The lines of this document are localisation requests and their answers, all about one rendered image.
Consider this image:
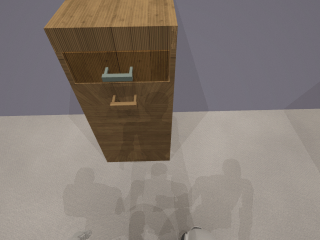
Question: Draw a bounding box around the handle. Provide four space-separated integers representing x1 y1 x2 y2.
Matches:
110 101 137 109
101 66 133 82

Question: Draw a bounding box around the right robot thigh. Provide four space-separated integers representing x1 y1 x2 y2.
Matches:
184 228 216 240

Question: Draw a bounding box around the robot left hand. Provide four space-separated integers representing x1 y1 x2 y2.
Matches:
67 229 92 240

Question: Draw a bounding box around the robot right shin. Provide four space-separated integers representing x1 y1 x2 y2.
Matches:
189 226 202 232

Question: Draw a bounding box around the cabinet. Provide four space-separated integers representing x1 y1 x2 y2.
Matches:
43 0 178 162

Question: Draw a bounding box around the drawer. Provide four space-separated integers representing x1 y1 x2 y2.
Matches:
62 49 170 83

